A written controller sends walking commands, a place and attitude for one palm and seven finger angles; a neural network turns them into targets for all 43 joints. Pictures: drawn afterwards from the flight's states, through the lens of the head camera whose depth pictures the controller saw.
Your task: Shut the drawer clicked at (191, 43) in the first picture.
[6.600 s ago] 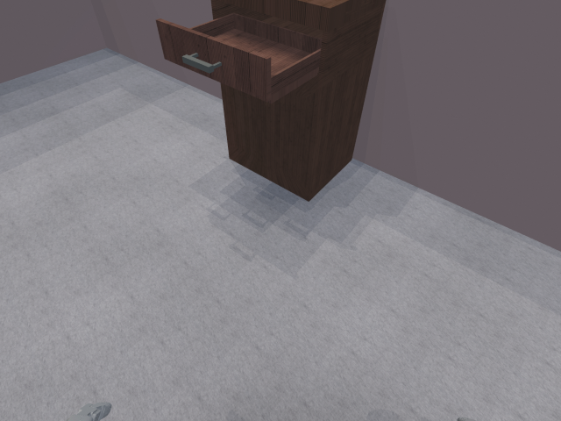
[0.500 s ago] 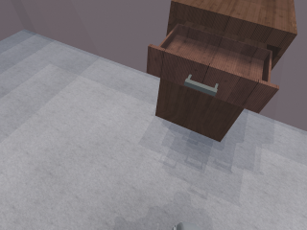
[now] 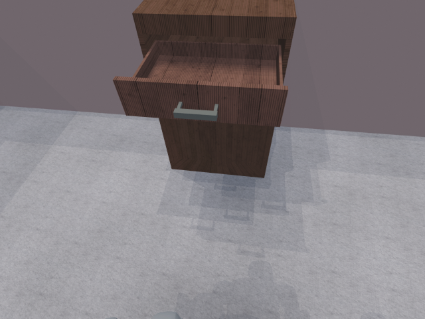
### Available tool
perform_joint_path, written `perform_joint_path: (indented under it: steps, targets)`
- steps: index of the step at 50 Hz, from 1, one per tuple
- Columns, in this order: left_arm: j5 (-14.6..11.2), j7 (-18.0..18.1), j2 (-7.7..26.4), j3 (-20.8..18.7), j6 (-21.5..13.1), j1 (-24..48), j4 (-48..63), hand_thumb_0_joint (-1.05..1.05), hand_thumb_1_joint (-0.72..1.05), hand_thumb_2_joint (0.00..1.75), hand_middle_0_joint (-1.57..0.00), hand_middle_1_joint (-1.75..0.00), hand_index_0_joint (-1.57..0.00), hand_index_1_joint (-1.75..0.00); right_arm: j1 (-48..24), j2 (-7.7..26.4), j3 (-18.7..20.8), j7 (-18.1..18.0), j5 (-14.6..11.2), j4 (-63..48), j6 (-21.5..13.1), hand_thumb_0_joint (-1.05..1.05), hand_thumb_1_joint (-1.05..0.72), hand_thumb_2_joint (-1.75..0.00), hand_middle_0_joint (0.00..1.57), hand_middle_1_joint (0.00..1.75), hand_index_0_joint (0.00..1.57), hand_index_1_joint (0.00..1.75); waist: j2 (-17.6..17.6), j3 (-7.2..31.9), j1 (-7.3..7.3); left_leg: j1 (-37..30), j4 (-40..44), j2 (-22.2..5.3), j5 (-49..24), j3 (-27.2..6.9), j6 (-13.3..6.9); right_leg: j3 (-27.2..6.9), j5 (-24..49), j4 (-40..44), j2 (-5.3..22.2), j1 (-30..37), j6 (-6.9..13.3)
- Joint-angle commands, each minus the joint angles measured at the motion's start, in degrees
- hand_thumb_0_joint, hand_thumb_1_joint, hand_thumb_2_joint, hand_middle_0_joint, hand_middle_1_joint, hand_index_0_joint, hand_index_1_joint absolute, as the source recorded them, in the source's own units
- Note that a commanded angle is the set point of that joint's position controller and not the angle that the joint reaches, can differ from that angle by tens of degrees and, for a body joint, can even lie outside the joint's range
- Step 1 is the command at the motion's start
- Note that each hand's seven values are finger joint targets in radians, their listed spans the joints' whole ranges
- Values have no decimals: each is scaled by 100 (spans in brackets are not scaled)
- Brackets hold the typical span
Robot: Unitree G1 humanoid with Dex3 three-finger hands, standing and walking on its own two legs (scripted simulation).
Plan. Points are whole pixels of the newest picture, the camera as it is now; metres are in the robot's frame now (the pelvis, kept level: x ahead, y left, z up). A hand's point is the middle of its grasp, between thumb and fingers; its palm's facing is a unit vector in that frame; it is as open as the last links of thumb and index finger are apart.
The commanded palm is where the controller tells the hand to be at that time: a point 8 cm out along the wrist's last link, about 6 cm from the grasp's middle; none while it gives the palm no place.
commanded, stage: turn to face it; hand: left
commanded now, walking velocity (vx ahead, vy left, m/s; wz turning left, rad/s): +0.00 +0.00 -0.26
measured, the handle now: (196, 110) +0.68 +0.08 -0.02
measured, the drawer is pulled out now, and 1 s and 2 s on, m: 0.30 0.30 0.30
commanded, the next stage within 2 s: take the last steps up to it in 0.04 s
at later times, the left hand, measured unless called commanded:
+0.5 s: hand out of the picture +0.09 +0.21 -0.17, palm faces -0.12 -0.97 -0.19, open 7.4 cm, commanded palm none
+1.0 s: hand out of the picture +0.15 +0.11 -0.17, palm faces -0.05 -0.98 -0.18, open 7.3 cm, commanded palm none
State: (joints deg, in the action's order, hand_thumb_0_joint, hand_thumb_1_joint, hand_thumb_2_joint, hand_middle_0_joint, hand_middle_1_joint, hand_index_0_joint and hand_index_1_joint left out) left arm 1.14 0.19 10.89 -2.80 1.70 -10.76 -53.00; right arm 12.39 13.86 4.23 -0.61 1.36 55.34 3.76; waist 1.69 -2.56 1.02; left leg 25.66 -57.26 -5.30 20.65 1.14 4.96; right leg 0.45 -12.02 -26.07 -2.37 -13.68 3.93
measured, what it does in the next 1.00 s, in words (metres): walks ahead: left foot, then right foot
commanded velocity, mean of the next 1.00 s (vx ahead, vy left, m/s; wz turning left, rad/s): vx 0.26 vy -0.01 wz -0.06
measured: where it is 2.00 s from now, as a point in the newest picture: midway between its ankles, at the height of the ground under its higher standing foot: (231, 295)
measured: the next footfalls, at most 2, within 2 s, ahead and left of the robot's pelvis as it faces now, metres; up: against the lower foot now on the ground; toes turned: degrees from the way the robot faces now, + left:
left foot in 0.20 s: +0.02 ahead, +0.14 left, +0.00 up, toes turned -1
right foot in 0.64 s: +0.12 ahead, -0.16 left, +0.00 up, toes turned -15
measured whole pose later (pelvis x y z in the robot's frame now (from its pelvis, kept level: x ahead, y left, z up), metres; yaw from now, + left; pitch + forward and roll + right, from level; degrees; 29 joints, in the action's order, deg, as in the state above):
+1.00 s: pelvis +0.15 -0.06 +0.00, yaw -6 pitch -1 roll -1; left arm 1.6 0.7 8.1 -1.7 -3.8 -19.9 -64.2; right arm 11.2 11.0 4.2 1.4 1.6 59.3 -0.2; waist 1.7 -1.0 -0.5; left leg 29.1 -46.9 -7.2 12.2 5.6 1.9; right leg 9.4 -15.5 -18.4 0.0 -1.6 1.2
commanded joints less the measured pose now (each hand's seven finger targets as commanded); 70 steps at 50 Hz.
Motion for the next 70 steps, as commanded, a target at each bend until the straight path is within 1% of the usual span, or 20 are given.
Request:
perform_joint_path:
  steps: [1, 5, 8, 10, 11, 16, 26, 30, 31, 32, 33, 35, 39, 52, 55, 57, 58, 61, 64, 70]
  targets:
    - [10, 73, 1166, -315, -117, -236, 248, 0, 90, 90, -20, -30, -20, -30, -205, 322, 14, -65, -51, -422, -181, 0, -90, -90, 20, 30, 20, 30, -864, 270, -251, 141, 734, 90, 363, -19, -68, -1809, 977, 972, 1569, 518, 777]
    - [19, 86, 1182, -333, -93, -150, 177, 0, 90, 90, -20, -30, -20, -30, -8, 240, -25, -109, -106, -350, -248, 0, -90, -90, 20, 30, 20, 30, -873, 438, -188, -562, 1773, 237, 376, 20, -188, -2013, 1415, 794, 1546, 419, 786]
    - [-72, 68, 989, -288, -61, 6, 144, 0, 90, 90, -20, -30, -20, -30, 592, 239, -72, -167, -105, -92, -341, 0, -90, -90, 20, 30, 20, 30, -616, 612, 79, -1962, 3339, 246, -756, 70, -311, -1722, 652, 429, 1066, -240, 290]
    - [-93, -23, 445, -188, -28, -132, 240, 0, 90, 90, -20, -30, -20, -30, 777, 997, 59, -160, 28, -155, -390, 0, -90, -90, 20, 30, 20, 30, 1537, 369, 146, -2377, 4692, -1562, 893, -2152, -980, -439, -1719, -1291, -118, -1757, -270]
    - [-14, -48, 622, -246, -23, 122, 353, 0, 90, 90, -20, -30, -20, -30, 691, 1206, 92, -148, 52, -270, -364, 0, -90, -90, 20, 30, 20, 30, 1411, -88, 222, -1667, 5140, -2164, 1805, -2726, -1428, -228, -1917, -2411, -31, -2045, -352]
    - [70, -215, 545, -280, -90, -224, -74, 0, 90, 90, -20, -30, -20, -30, 449, 502, -102, -175, 14, -176, -604, 0, -90, -90, 20, 30, 20, 30, 590, -255, -80, -1685, 4938, -964, 323, -912, -998, -243, -468, -3842, 257, -2194, -480]
    - [10, -238, 190, -58, -248, 679, 19, 0, 90, 90, -20, -30, -20, -30, 1513, 474, -15, -100, 70, 465, -688, 0, -90, -90, 20, 30, 20, 30, 891, -350, 327, -2263, 4471, -1231, -1708, -332, -1335, 462, -897, -1431, 650, -1606, -528]
    - [14, -211, 376, -151, -363, -352, -444, 0, 90, 90, -20, -30, -20, -30, 1226, 416, -8, -53, 19, 542, -648, 0, -90, -90, 20, 30, 20, 30, 405, 49, -224, -1187, 3416, -835, -1140, 41, -947, 697, -87, -83, 331, 664, -379]
    - [36, -165, 711, -239, -441, -1139, -711, 0, 90, 90, -20, -30, -20, -30, 1177, 259, -43, -9, -38, 521, -671, 0, -90, -90, 20, 30, 20, 30, -268, 464, -617, -412, 2303, -511, -761, 456, -714, 62, -333, 201, 859, 1940, -200]
    - [51, -66, 1436, -406, -502, -1898, -916, 0, 90, 90, -20, -30, -20, -30, 1106, -202, -154, 38, -99, 334, -698, 0, -90, -90, 20, 30, 20, 30, -2172, 798, -873, 945, 515, 200, 1113, 935, -450, -2115, -1036, 959, 2469, 2811, 348]
    - [-58, -11, 1494, -367, -467, -2061, -952, 0, 90, 90, -20, -30, -20, -30, 675, 77, -121, 30, -60, 157, -656, 0, -90, -90, 20, 30, 20, 30, -1726, 695, -909, 1186, -437, 103, 1454, 255, -537, -2712, -1069, 1499, 2815, 2317, 568]
    - [-59, 31, 1097, -303, -489, -1283, -819, 0, 90, 90, -20, -30, -20, -30, 527, 9, -28, 53, -52, 255, -619, 0, -90, -90, 20, 30, 20, 30, -1172, 177, -601, 1158, -1051, -214, 574, 10, -593, -2191, -1469, 1609, 2563, 1353, 550]
    - [-20, 65, 339, -28, -592, -712, -714, 0, 90, 90, -20, -30, -20, -30, 903, -269, -55, 90, 13, 547, -490, 0, -90, -90, 20, 30, 20, 30, -738, -370, -37, 600, -590, -358, -459, 150, -369, -436, 329, 1680, 1941, 231, 317]
    - [47, 110, 666, -72, -620, -1305, -1070, 0, 90, 90, -20, -30, -20, -30, -521, -184, -64, 250, -28, -66, -589, 0, -90, -90, 20, 30, 20, 30, -813, -544, -267, 146, 1916, -85, -612, 535, -448, -157, 1324, 1304, 2030, 900, 401]
    - [19, 102, 604, -83, -566, -1204, -1067, 0, 90, 90, -20, -30, -20, -30, 617, 118, 5, 166, 17, 269, -689, 0, -90, -90, 20, 30, 20, 30, -235, -10, 267, -1871, 2858, 206, -1044, 655, -572, 365, 1791, -416, 1537, 332, 89]
    - [-82, 30, 134, 12, -556, -1339, -854, 0, 90, 90, -20, -30, -20, -30, 1848, 1118, 216, 20, 49, 540, -727, 0, -90, -90, 20, 30, 20, 30, 2016, 989, 560, -3720, 3913, -1980, -1936, -2198, -1419, 804, -2094, -3549, 309, -1656, -398]
    - [-41, 65, 306, -25, -548, -1026, -741, 0, 90, 90, -20, -30, -20, -30, 1758, 1022, 164, -21, 10, 542, -665, 0, -90, -90, 20, 30, 20, 30, 1241, 781, 546, -3455, 4021, -2130, -2038, -2177, -1680, 217, -2194, -4284, 502, -1966, -267]
    - [-13, 9, 130, -56, -500, -775, -849, 0, 90, 90, -20, -30, -20, -30, 752, 339, -25, -51, -15, 324, -773, 0, -90, -90, 20, 30, 20, 30, 138, 34, 124, -2054, 4276, -1646, -2319, -1063, -1438, -44, -1040, -4611, 969, -1933, -321]
    - [20, 13, -90, -56, -330, -1177, -941, 0, 90, 90, -20, -30, -20, -30, 572, 44, -118, -67, -58, 364, -835, 0, -90, -90, 20, 30, 20, 30, 452, 47, -195, -1551, 4466, -1173, -2621, -152, -1249, 38, -492, -4222, 947, -1514, -434]
    - [47, -9, -30, -88, -188, -594, -582, 0, 90, 90, -20, -30, -20, -30, 745, 46, -76, -72, -42, 412, -808, 0, -90, -90, 20, 30, 20, 30, 276, -377, -185, -1372, 4834, -1116, -1872, -110, -1529, 118, -126, -2980, 1042, -1726, -496]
